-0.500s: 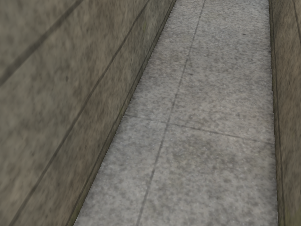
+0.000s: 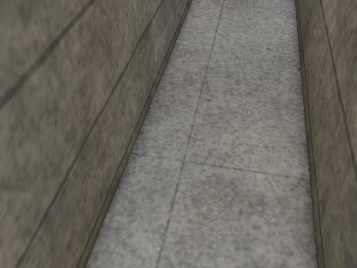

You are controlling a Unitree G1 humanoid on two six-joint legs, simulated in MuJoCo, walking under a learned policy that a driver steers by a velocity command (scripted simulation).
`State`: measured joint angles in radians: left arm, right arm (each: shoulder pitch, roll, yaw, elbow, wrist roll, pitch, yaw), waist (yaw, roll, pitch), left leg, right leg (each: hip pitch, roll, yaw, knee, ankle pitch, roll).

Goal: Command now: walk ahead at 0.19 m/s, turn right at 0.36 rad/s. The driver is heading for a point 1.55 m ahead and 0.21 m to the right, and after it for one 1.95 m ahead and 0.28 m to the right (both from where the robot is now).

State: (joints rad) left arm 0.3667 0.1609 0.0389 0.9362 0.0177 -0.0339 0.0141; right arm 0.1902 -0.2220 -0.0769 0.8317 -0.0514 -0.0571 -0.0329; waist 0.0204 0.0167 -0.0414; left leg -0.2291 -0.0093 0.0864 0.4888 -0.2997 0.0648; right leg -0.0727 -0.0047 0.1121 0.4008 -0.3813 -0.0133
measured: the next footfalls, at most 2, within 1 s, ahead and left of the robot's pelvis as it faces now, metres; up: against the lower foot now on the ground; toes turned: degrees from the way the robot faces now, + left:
right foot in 0.32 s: +0.12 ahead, -0.20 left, +0.00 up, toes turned -9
left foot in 0.70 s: +0.45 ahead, -0.01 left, +0.00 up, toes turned -14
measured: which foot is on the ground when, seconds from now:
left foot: down 0.00-0.32, up 0.34-0.68, down 0.70-1.00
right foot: down 0.00-0.02, up 0.04-0.30, down 0.32-0.74, up 0.76-1.00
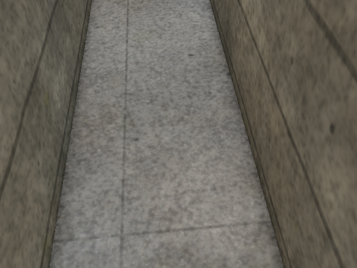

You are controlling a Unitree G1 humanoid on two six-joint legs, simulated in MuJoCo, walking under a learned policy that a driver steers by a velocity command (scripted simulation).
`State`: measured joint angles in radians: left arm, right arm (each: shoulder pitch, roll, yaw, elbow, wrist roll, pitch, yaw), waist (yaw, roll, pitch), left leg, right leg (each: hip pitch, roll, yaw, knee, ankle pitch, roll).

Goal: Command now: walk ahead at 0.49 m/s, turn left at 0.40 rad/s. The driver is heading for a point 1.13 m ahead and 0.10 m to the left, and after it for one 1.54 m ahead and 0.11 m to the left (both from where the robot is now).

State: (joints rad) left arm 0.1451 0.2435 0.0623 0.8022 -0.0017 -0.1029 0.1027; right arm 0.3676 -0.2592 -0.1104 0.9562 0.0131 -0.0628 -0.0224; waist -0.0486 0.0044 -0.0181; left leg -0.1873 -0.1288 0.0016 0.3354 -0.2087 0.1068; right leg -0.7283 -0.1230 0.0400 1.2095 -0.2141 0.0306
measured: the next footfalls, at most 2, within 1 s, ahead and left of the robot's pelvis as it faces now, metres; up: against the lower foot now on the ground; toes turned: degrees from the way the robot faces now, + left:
right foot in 0.18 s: +0.28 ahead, -0.13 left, +0.00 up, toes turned +9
left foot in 0.62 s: +0.43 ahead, +0.23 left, +0.00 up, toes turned +22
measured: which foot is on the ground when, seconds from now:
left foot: down 0.00-0.20, up 0.22-0.60, down 0.62-1.00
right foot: up 0.00-0.16, down 0.18-0.62, up 0.64-1.00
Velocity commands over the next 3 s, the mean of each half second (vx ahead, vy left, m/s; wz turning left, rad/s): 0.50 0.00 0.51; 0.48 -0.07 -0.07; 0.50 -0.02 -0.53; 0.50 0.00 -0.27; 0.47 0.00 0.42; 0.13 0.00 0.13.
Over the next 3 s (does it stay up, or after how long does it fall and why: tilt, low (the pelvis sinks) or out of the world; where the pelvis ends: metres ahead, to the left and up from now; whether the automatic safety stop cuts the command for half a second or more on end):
stays up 1.55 0.09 -0.01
